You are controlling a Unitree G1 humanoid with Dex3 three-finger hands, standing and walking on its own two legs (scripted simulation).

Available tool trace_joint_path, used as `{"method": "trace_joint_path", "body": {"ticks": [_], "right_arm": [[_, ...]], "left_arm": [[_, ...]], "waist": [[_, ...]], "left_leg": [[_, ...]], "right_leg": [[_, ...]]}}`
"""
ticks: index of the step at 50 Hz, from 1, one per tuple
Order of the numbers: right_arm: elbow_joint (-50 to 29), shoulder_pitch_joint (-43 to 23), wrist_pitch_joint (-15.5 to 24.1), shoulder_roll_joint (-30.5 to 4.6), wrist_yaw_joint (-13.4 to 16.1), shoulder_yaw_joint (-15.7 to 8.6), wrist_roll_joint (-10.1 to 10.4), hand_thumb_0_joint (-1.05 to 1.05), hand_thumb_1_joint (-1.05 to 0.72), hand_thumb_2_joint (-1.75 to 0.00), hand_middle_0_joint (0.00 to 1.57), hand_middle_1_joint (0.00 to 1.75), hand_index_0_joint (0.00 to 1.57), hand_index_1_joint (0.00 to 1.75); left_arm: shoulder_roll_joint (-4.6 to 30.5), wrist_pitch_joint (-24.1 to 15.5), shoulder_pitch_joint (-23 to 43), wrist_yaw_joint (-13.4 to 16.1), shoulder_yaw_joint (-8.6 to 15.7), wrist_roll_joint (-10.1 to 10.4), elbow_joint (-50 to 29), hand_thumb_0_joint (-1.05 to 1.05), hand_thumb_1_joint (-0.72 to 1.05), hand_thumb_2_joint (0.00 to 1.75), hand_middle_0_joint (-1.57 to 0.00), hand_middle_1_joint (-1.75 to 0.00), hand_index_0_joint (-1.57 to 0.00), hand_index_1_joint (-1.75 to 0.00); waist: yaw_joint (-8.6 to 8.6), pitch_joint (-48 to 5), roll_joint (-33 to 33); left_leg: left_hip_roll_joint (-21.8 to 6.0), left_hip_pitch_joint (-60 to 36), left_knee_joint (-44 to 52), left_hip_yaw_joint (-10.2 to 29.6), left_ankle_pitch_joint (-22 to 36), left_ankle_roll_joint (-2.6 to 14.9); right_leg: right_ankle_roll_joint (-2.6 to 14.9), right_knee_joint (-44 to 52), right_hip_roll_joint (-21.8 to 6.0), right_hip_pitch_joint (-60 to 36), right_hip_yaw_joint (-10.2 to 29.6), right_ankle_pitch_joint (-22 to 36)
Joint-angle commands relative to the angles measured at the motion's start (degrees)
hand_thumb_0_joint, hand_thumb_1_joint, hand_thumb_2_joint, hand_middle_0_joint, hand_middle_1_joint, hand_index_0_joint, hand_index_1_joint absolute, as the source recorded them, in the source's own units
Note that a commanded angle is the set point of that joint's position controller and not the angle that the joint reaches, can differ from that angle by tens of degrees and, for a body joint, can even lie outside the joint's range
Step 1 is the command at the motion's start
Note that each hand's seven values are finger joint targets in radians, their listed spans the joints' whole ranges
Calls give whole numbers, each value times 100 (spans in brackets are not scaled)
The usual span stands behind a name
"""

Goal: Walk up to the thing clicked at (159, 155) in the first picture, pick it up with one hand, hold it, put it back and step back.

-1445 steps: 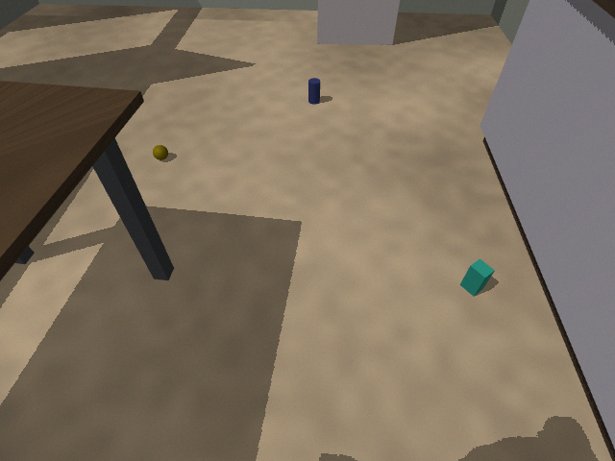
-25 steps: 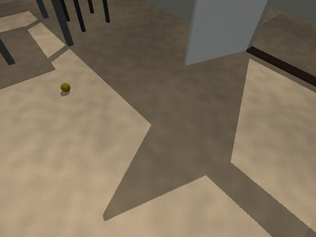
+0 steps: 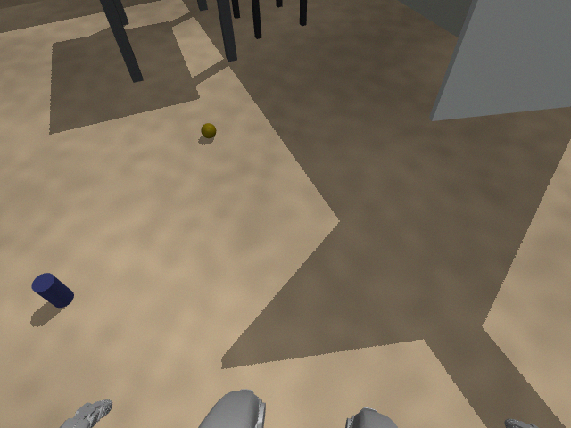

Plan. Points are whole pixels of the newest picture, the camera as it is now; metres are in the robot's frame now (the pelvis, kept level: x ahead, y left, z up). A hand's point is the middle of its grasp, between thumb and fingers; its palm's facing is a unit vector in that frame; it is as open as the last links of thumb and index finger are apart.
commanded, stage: walk up
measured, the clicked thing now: (208, 130) +1.51 +0.51 -0.71
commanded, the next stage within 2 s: stand in 0.82 s
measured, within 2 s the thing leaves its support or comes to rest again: neither
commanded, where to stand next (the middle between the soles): +0.08 +0.00 m, yaw +9 degrees
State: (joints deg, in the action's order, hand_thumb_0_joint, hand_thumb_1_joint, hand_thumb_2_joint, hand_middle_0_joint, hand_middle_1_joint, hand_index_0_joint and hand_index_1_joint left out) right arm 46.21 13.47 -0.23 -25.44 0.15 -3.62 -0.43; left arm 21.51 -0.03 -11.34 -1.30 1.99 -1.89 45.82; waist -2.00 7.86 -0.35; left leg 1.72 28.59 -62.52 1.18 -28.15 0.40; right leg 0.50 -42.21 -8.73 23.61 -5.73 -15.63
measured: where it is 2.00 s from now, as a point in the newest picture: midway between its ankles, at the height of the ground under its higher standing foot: outside the picture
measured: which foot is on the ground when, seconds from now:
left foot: up 0.00-0.12, down 0.14-1.00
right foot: down 0.00-1.00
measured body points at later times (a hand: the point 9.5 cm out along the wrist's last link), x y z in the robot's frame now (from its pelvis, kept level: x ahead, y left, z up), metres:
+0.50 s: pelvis +0.03 +0.01 +0.00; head +0.06 +0.01 +0.45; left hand +0.05 +0.33 -0.12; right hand +0.15 -0.29 -0.12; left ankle +0.02 +0.12 -0.71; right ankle +0.08 -0.13 -0.71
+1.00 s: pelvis +0.03 -0.01 +0.03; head +0.04 +0.00 +0.48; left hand +0.03 +0.32 -0.10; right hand +0.20 -0.28 -0.09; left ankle +0.02 +0.13 -0.71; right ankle +0.08 -0.13 -0.71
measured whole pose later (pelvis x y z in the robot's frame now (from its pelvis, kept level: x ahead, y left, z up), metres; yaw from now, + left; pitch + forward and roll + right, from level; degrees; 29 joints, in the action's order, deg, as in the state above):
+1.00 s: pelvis +0.03 -0.01 +0.03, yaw +12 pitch -3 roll +0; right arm 63.0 4.1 1.2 -20.2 -0.6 -0.1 -0.2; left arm 22.4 -0.1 -6.1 -0.4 0.7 -0.1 64.6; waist -2.2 3.5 0.8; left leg 1.5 9.7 -25.4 7.3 -13.1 -1.2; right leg -1.1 -24.7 -4.0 10.5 -6.7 -11.3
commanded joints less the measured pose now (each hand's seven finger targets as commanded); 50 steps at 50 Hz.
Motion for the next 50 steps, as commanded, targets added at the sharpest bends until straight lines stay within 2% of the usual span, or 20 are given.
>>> {"method": "trace_joint_path", "body": {"ticks": [1, 3, 5, 6, 7, 8, 9, 11, 16, 18, 20, 21, 24, 26, 31, 34, 40, 42, 46, 50], "right_arm": [[-81, 704, 25, -916, -100, -368, -27, 0, -90, -90, 20, 30, 20, 30], [8, 716, 36, -916, -88, -367, -25, 0, -90, -90, 20, 30, 20, 30], [225, 896, 103, -996, -36, -396, -65, 0, -90, -90, 20, 30, 20, 30], [214, 944, 155, -1144, 1, -431, -117, 0, -90, -90, 20, 30, 20, 30], [114, 933, 208, -1554, 65, -483, -217, 0, -90, -90, 20, 30, 20, 30], [-113, 449, 230, -2043, 99, -524, -195, 0, -90, -90, 20, 30, 20, 30], [-75, 134, 277, -1879, 122, -471, -146, 0, -90, -90, 20, 30, 20, 30], [20, -113, 367, -1395, 185, -287, -95, 0, -90, -90, 20, 30, 20, 30], [187, -13, 345, -1219, 173, -179, -26, 0, -90, -90, 20, 30, 20, 30], [238, -18, 301, -990, 181, -91, 59, 0, -90, -90, 20, 30, 20, 30], [360, 146, 271, -858, 212, -79, 135, 0, -90, -90, 20, 30, 20, 30], [508, 239, 261, -921, 218, -98, 106, 0, -90, -90, 20, 30, 20, 30], [702, 123, 315, -1040, 174, -114, 43, 0, -90, -90, 20, 30, 20, 30], [694, -250, 340, -1105, 151, -84, 68, 0, -90, -90, 20, 30, 20, 30], [880, -594, 301, -993, 142, 14, 33, 0, -90, -90, 20, 30, 20, 30], [979, -750, 262, -977, 110, 18, 42, 0, -90, -90, 20, 30, 20, 30], [1117, -942, 243, -970, 76, 68, 3, 0, -90, -90, 20, 30, 20, 30], [1151, -1107, 268, -828, 29, 81, -30, 0, -90, -90, 20, 30, 20, 30], [1261, -1312, 281, -838, 35, 92, -12, 0, -90, -90, 20, 30, 20, 30], [1372, -1274, 217, -755, 30, 82, 39, 0, -90, -90, 20, 30, 20, 30]], "left_arm": [[1955, -82, 192, 108, 654, -66, -385, 0, 90, 90, -20, -30, -20, -30], [1943, -35, 281, 104, 632, 5, -388, 0, 90, 90, -20, -30, -20, -30], [1705, 54, 182, 83, 517, 51, -332, 0, 90, 90, -20, -30, -20, -30], [1501, 90, -11, 85, 429, 69, -269, 0, 90, 90, -20, -30, -20, -30], [1096, 106, 71, 78, 321, 156, -336, 0, 90, 90, -20, -30, -20, -30], [1318, 96, 279, 139, 368, 168, -342, 0, 90, 90, -20, -30, -20, -30], [1619, 56, 475, 152, 437, 163, -211, 0, 90, 90, -20, -30, -20, -30], [1415, 4, -53, 107, 410, 213, 85, 0, 90, 90, -20, -30, -20, -30], [1253, -95, -169, 129, 360, 204, 367, 0, 90, 90, -20, -30, -20, -30], [1391, -178, -153, 169, 353, 157, 423, 0, 90, 90, -20, -30, -20, -30], [1895, -199, 152, 152, 401, 168, 365, 0, 90, 90, -20, -30, -20, -30], [1787, -192, 370, 131, 360, 174, 296, 0, 90, 90, -20, -30, -20, -30], [1502, -148, 583, 135, 203, 184, 369, 0, 90, 90, -20, -30, -20, -30], [1408, -140, 571, 128, 190, 195, 547, 0, 90, 90, -20, -30, -20, -30], [1391, -155, 693, 120, 167, 218, 737, 0, 90, 90, -20, -30, -20, -30], [1407, -142, 827, 120, 167, 199, 870, 0, 90, 90, -20, -30, -20, -30], [1311, -122, 1094, 88, 164, 197, 1035, 0, 90, 90, -20, -30, -20, -30], [1027, -103, 903, 107, 52, 179, 1231, 0, 90, 90, -20, -30, -20, -30], [1095, -166, 853, 134, 56, 207, 1409, 0, 90, 90, -20, -30, -20, -30], [1238, -179, 963, 131, 74, 179, 1539, 0, 90, 90, -20, -30, -20, -30]], "waist": [[50, -693, 1620], [102, -812, 1356], [234, -876, 676], [309, -871, 206], [360, -508, -1125], [424, -41, -1031], [389, 288, -568], [9, -378, -294], [11, -793, -708], [-33, -907, -319], [92, -1274, 799], [230, -1150, 741], [253, -1080, 459], [102, -1021, 289], [70, -1064, 22], [80, -967, -17], [81, -807, -75], [47, -955, -215], [-3, -1037, -436], [103, -905, -177]], "left_leg": [[-8, -438, 1139, -405, -60, -9], [72, -910, 1818, -568, 344, -18], [208, -1726, 2607, -483, 523, 58], [15, -2130, 3099, 214, 66, 247], [-1124, -1809, 4401, 2596, -1549, 727], [-2049, -826, 4998, 4087, -2149, 1403], [-1957, -381, 4863, 3960, -1550, 1510], [-1316, -1174, 3855, 2380, 951, 1100], [-1046, -856, 2960, 1472, 3445, 915], [-709, -558, 2422, 1131, 3403, 540], [-12, -862, 1731, 535, 1652, 190], [-40, -1093, 1921, 432, 1271, 156], [-392, -1356, 2772, 1098, 2059, 391], [-648, -1057, 3009, 1606, 2259, 617], [-399, -922, 3066, 1254, 2456, 416], [-344, -971, 3180, 1231, 2131, 373], [-399, -731, 3766, 1463, 1596, 361], [-744, -1352, 4257, 1551, 1747, 205], [-714, -1592, 4258, 1274, 2930, 106], [-667, -1652, 4454, 1068, 2362, 56]], "right_leg": [[981, 2027, -920, -138, 1121, -1988], [924, 1870, -1023, -30, 1011, -2017], [641, 1022, -872, 537, 673, -2664], [402, 196, -706, 1049, 469, -2822], [66, -1292, -27, 1817, 105, -2317], [-33, -1556, 197, 1970, 545, -1798], [14, -1616, -18, 1541, 914, -1431], [66, -1354, 47, 1103, 824, -998], [137, 252, 452, -631, 354, -580], [325, 1087, 291, -1410, 665, 1041], [1028, 1388, -968, -1075, 2022, 1290], [1078, 1343, -1048, -892, 1960, 1282], [489, 921, -423, -567, 1075, 875], [225, 725, 80, -862, 622, 504], [363, 1147, -184, -1290, 681, 603], [381, 1434, -257, -1193, 672, 111], [227, 1719, -60, -1424, 521, -652], [152, 1805, 171, -1439, 493, -164], [77, 2033, 96, -1891, 562, 654], [76, 2293, 62, -1831, 583, 410]]}}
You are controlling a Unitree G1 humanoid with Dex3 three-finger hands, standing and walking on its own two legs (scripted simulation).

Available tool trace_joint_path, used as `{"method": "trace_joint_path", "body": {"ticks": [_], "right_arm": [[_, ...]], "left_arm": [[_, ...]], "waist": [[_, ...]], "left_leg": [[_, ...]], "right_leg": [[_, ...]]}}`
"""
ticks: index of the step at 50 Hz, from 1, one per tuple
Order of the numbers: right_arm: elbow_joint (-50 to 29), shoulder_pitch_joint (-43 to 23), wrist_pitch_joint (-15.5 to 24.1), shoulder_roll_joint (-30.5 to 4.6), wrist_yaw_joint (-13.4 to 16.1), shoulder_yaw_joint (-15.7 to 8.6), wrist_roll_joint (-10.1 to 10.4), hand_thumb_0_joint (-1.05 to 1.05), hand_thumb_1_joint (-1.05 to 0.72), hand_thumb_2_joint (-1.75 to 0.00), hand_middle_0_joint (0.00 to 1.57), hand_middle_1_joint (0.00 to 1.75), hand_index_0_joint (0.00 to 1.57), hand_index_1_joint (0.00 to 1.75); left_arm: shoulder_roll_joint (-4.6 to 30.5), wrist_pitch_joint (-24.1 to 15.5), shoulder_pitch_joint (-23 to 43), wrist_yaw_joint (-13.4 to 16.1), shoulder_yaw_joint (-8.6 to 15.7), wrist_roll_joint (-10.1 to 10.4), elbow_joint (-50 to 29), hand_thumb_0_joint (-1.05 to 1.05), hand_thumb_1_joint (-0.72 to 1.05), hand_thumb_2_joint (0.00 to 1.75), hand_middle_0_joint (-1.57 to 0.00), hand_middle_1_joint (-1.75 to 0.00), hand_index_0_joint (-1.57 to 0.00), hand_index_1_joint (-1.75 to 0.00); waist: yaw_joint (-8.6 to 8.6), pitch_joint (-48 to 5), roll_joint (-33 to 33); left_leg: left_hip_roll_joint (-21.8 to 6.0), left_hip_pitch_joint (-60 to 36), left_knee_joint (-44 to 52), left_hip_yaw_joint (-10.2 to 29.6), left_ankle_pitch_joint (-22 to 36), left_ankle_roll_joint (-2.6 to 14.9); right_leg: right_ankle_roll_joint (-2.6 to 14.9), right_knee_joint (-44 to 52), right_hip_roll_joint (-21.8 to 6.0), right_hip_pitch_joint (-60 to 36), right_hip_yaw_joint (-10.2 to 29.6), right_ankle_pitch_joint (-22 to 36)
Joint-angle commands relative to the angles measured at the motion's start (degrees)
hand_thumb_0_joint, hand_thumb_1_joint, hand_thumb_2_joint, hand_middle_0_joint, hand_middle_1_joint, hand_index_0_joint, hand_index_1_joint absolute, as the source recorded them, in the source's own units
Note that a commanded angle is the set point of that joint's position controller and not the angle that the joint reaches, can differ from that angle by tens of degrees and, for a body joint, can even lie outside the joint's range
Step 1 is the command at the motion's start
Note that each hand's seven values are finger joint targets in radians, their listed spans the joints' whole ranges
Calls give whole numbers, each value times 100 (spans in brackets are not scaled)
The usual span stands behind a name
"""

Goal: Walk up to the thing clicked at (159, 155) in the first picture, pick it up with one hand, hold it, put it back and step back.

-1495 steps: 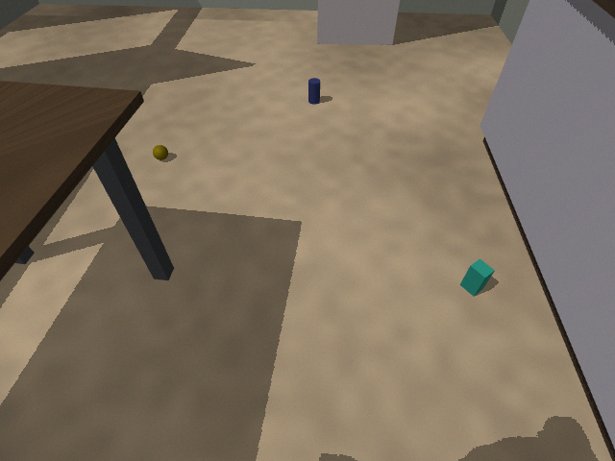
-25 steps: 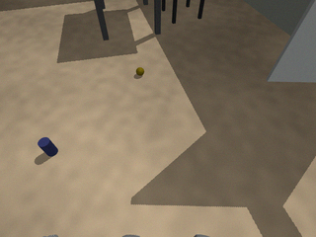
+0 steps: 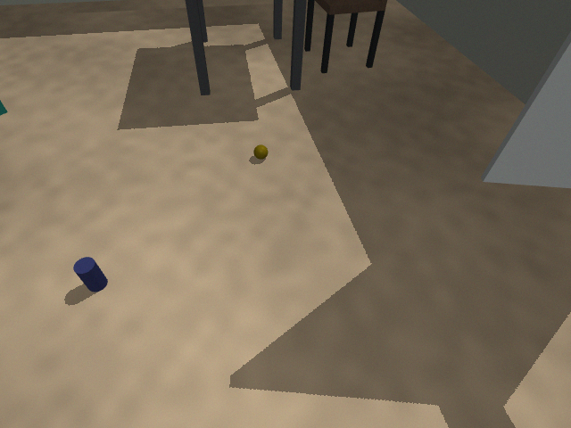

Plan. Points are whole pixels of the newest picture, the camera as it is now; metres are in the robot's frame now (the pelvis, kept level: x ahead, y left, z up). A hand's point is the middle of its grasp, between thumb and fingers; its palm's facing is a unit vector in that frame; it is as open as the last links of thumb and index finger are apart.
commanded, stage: stand
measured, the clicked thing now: (260, 152) +1.55 +0.20 -0.74
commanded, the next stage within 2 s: none
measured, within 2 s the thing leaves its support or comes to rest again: neither
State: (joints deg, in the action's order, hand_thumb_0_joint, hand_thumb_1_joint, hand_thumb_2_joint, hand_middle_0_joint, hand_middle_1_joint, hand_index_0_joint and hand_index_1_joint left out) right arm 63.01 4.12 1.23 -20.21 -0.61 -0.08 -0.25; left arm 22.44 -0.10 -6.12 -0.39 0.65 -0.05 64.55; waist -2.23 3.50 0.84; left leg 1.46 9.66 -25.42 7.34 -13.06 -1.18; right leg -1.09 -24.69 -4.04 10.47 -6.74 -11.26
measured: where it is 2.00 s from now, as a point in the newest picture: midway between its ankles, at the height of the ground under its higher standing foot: outside the picture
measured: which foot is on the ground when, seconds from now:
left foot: down 0.00-1.00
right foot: down 0.00-1.00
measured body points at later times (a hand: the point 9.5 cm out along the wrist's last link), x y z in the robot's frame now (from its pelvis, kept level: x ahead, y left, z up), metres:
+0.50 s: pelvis +0.01 -0.03 +0.00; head +0.01 -0.04 +0.45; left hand +0.10 +0.27 -0.12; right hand +0.07 -0.33 -0.14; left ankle +0.01 +0.13 -0.74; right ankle +0.02 -0.13 -0.74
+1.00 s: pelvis +0.01 -0.03 +0.00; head +0.02 -0.04 +0.45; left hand +0.10 +0.27 -0.12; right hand +0.08 -0.33 -0.13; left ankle +0.01 +0.13 -0.74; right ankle +0.02 -0.13 -0.74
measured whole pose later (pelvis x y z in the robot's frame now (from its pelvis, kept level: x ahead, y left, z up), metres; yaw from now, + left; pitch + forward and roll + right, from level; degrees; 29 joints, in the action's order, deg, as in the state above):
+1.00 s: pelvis +0.01 -0.03 +0.00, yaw -2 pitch -2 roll +0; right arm 65.9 6.5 0.4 -20.0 -0.1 0.4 -0.5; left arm 19.8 0.0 -4.5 -0.5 1.3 -0.2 66.2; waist -1.1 2.6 -1.0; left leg -2.2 5.7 -18.9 6.0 -11.5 -3.7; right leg 1.4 -20.4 -0.5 8.5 -5.7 -10.1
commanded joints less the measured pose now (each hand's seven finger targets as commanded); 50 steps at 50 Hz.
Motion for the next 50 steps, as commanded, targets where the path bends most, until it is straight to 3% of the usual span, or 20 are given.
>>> {"method": "trace_joint_path", "body": {"ticks": [1, 11, 15, 18, 23, 31, 34, 39, 41, 50], "right_arm": [[-283, -340, 69, -1277, 106, -274, 16, 0, -90, -90, 20, 30, 20, 30], [-90, -295, -3, -1128, 92, -242, 9, 0, -90, -90, 20, 30, 20, 30], [-48, -265, 2, -1100, 111, -219, -6, 0, -90, -90, 20, 30, 20, 30], [-26, -222, -9, -1051, 123, -205, -4, 0, -90, -90, 20, 30, 20, 30], [3, -114, -33, -1052, 119, -192, -26, 0, -90, -90, 20, 30, 20, 30], [-42, -85, 8, -1113, 141, -192, -46, 0, -90, -90, 20, 30, 20, 30], [-14, 16, -1, -1081, 143, -173, -54, 0, -90, -90, 20, 30, 20, 30], [-20, 88, 17, -1096, 143, -145, -62, 0, -90, -90, 20, 30, 20, 30], [-66, -13, 23, -1147, 150, -167, -54, 0, -90, -90, 20, 30, 20, 30], [-73, 24, 16, -1167, 152, -152, -39, 0, -90, -90, 20, 30, 20, 30]], "left_arm": [[1135, -162, 460, 41, 208, -3, -314, 0, 90, 90, -20, -30, -20, -30], [1082, -162, 407, 70, 216, -19, -164, 0, 90, 90, -20, -30, -20, -30], [1046, -144, 397, 76, 242, -7, -143, 0, 90, 90, -20, -30, -20, -30], [1029, -144, 446, 82, 250, -10, -142, 0, 90, 90, -20, -30, -20, -30], [1067, -113, 544, 82, 282, -27, -182, 0, 90, 90, -20, -30, -20, -30], [990, -134, 499, 68, 302, -10, -211, 0, 90, 90, -20, -30, -20, -30], [1021, -117, 561, 65, 315, -23, -224, 0, 90, 90, -20, -30, -20, -30], [985, -102, 559, 42, 308, -23, -237, 0, 90, 90, -20, -30, -20, -30], [975, -109, 498, 45, 298, -23, -224, 0, 90, 90, -20, -30, -20, -30], [1012, -120, 498, 48, 286, -17, -228, 0, 90, 90, -20, -30, -20, -30]], "waist": [[119, -497, -289], [116, -413, 7], [87, -591, -87], [100, -614, 24], [112, -371, 62], [80, -573, -96], [92, -408, -10], [104, -457, -154], [85, -552, -170], [134, -512, -108]], "left_leg": [[-659, 270, 787, 450, 850, 205], [-622, 99, 781, 240, 819, 175], [-691, -42, 781, 210, 1218, 142], [-662, 10, 780, 140, 1164, 119], [-620, 171, 807, 69, 634, 102], [-716, 21, 793, 58, 1150, 100], [-720, 144, 875, 47, 864, 94], [-785, 161, 959, 74, 888, 110], [-797, 17, 887, 74, 1163, 118], [-777, -78, 906, 52, 1018, 110]], "right_leg": [[242, 525, -408, -622, 669, 1], [240, 841, -461, -474, 822, -162], [260, 734, -448, -621, 797, 311], [267, 775, -454, -721, 807, 447], [267, 1056, -471, -508, 925, -429], [240, 852, -414, -734, 846, 496], [236, 921, -392, -643, 868, 19], [232, 770, -327, -691, 807, 101], [240, 754, -363, -714, 818, 417], [237, 834, -361, -589, 828, 328]]}}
